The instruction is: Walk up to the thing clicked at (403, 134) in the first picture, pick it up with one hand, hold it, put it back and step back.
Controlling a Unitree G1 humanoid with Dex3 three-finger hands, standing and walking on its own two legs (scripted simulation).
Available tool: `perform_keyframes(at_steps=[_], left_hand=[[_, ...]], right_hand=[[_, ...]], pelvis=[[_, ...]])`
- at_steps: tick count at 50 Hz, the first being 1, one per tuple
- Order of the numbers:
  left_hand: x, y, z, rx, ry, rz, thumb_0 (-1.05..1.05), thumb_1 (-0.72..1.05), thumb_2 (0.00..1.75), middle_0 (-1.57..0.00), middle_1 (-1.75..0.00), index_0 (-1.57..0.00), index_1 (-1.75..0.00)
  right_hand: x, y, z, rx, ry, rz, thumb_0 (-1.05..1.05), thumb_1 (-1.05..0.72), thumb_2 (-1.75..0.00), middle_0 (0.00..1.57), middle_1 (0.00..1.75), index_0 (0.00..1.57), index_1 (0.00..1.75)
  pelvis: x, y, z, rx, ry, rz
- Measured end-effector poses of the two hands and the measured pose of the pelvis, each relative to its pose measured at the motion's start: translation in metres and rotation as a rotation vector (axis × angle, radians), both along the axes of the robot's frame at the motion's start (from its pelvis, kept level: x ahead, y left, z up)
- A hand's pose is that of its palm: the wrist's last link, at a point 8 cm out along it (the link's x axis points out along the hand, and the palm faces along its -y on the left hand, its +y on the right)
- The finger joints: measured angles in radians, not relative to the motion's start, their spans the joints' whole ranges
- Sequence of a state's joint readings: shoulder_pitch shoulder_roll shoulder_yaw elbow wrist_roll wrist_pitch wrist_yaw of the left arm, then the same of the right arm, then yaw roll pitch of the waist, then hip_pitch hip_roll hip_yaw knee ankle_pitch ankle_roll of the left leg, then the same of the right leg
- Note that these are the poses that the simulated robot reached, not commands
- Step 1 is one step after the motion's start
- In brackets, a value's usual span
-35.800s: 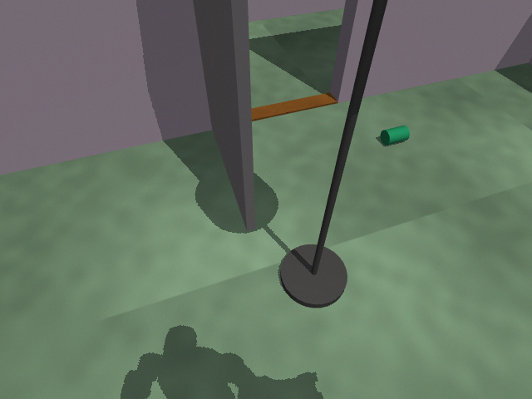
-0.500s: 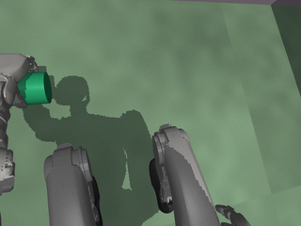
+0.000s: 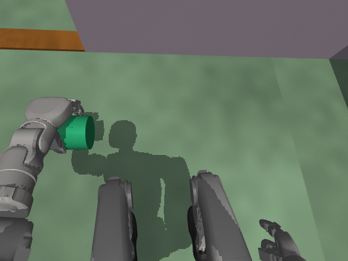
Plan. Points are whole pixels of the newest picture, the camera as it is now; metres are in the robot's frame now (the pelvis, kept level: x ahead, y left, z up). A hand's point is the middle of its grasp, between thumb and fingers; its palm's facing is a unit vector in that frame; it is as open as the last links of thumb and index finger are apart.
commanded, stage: lift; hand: left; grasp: from above
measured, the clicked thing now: (63, 132) +0.43 +0.26 -0.13
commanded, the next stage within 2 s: hold in 0.92 s
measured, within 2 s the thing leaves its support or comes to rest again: neither
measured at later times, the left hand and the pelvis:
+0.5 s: hand (13, 119) +0.37 +0.24 +0.11, palm faces -0.46 -0.04 -0.88, open 10.6 cm; pelvis +0.03 +0.00 +0.18, yaw +2 degrees
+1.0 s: hand out of the picture +0.38 +0.23 +0.18, palm faces -0.48 -0.05 -0.88, open 10.7 cm; pelvis +0.07 +0.00 +0.25, yaw +2 degrees
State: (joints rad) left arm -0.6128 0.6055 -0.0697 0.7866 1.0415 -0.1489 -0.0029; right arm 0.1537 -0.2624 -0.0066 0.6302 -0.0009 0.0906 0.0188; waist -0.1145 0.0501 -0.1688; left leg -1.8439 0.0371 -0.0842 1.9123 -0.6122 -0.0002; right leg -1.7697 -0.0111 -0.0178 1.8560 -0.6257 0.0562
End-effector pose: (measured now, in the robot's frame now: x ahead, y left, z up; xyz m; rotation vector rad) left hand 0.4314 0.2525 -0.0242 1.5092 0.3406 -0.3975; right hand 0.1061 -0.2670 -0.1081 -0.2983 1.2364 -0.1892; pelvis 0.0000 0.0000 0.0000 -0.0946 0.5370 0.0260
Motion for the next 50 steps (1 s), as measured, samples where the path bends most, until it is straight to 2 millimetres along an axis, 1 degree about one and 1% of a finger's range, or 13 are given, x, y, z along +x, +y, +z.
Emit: perform_keyframes(at_steps=[5,11,16,21,27,33,41,50], left_hand=[[-0.021,-0.003,0.044,-0.011,-0.001,0.008,-0.01,-0.04,0.36,-0.7,-0.39,-0.73,-0.37],[-0.042,-0.006,0.099,-0.01,0.0,0.018,-0.01,-0.04,0.34,-0.72,-0.35,-0.74,-0.33],[-0.051,-0.006,0.139,-0.006,0.002,0.039,-0.01,-0.03,0.33,-0.74,-0.32,-0.76,-0.3],[-0.056,-0.009,0.17,-0.006,0.007,0.045,-0.01,-0.02,0.32,-0.75,-0.3,-0.76,-0.29],[-0.058,-0.014,0.195,-0.002,0.012,0.045,-0.01,-0.02,0.3,-0.75,-0.29,-0.77,-0.28],[-0.053,-0.018,0.216,0.004,0.011,0.055,-0.01,-0.02,0.3,-0.76,-0.29,-0.78,-0.28],[-0.045,-0.02,0.241,0.007,0.008,0.073,-0.01,-0.03,0.32,-0.76,-0.3,-0.77,-0.28],[-0.041,-0.019,0.265,0.001,0.029,0.066,-0.01,-0.03,0.34,-0.76,-0.28,-0.77,-0.28]], right_hand=[[0.009,0.005,0.038,0.008,-0.043,-0.01,0.0,-0.91,-0.9,0.2,0.3,0.2,0.3],[0.014,0.01,0.086,0.021,-0.087,-0.028,0.01,-0.9,-0.9,0.2,0.3,0.2,0.3],[0.016,0.011,0.122,0.03,-0.118,-0.042,0.01,-0.9,-0.9,0.2,0.3,0.2,0.3],[0.018,0.009,0.154,0.029,-0.143,-0.055,0.01,-0.91,-0.9,0.2,0.3,0.2,0.3],[0.021,0.005,0.183,0.025,-0.155,-0.06,0.01,-0.91,-0.9,0.2,0.3,0.2,0.3],[0.027,0.003,0.206,0.029,-0.154,-0.066,0.01,-0.91,-0.9,0.2,0.3,0.2,0.3],[0.037,0.003,0.227,0.038,-0.149,-0.077,0.01,-0.91,-0.9,0.2,0.3,0.2,0.3],[0.053,0.004,0.246,0.048,-0.171,-0.085,0.01,-0.91,-0.9,0.2,0.3,0.2,0.3]], pelvis=[[0.002,0.0,0.04,0.011,-0.046,0.005],[0.008,0.0,0.089,0.026,-0.113,0.009],[0.015,-0.001,0.126,0.038,-0.166,0.011],[0.023,-0.002,0.157,0.047,-0.209,0.011],[0.033,-0.003,0.185,0.056,-0.25,0.012],[0.044,-0.003,0.209,0.067,-0.285,0.009],[0.058,-0.003,0.232,0.076,-0.325,0.006],[0.071,-0.002,0.251,0.083,-0.364,0.003]])
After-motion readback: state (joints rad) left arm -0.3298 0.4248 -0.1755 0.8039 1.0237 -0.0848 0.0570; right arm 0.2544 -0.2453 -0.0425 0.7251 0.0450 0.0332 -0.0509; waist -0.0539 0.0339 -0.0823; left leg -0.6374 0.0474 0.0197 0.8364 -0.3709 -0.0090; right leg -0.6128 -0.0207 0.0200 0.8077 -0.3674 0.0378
